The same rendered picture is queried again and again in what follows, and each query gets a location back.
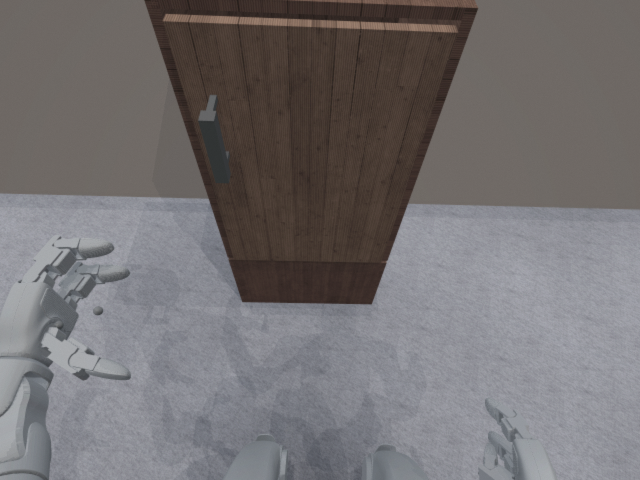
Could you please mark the cupboard door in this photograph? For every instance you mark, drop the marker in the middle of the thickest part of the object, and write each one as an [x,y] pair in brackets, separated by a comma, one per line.
[323,121]

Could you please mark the right robot hand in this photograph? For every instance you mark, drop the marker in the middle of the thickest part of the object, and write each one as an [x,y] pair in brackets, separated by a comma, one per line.
[526,459]

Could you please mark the right robot shin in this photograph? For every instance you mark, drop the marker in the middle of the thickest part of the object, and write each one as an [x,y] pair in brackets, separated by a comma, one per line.
[387,447]

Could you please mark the right robot thigh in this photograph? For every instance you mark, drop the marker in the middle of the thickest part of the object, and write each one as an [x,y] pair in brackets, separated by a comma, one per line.
[391,465]

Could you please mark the handle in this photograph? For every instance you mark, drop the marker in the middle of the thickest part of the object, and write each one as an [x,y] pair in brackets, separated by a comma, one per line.
[211,132]

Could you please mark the left robot hand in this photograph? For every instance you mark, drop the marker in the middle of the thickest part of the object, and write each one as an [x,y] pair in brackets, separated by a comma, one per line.
[32,307]

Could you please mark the robot left forearm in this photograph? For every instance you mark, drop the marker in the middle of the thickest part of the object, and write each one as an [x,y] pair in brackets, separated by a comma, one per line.
[25,444]

